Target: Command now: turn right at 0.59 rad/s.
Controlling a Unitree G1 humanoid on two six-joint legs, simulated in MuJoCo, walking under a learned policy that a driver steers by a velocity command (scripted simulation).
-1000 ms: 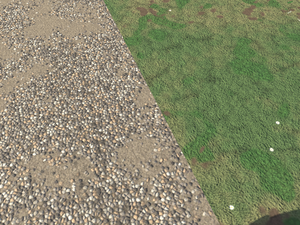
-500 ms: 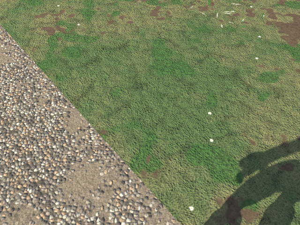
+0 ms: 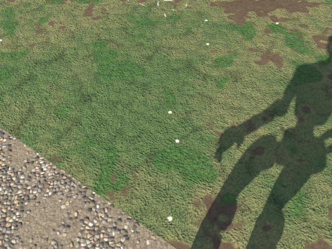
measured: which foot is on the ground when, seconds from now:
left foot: up 0.00-0.08, down 0.10-0.54, up 0.56-1.00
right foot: down 0.00-0.10, up 0.12-0.52, down 0.54-1.00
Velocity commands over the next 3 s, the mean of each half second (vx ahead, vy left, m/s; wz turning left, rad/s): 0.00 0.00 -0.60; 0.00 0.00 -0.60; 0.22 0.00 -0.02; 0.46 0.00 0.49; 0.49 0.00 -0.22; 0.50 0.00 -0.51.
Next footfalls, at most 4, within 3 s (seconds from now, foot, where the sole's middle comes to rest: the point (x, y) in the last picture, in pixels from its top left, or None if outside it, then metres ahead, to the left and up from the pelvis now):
0.10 left None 0.04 0.11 -0.78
0.54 right None -0.02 -0.10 -0.78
1.10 left None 0.08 0.05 -0.78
1.52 right None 0.04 -0.18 -0.78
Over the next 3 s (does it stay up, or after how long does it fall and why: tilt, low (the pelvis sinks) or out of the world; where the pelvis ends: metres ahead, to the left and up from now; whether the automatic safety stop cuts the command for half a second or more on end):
stays up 0.77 -0.35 -0.01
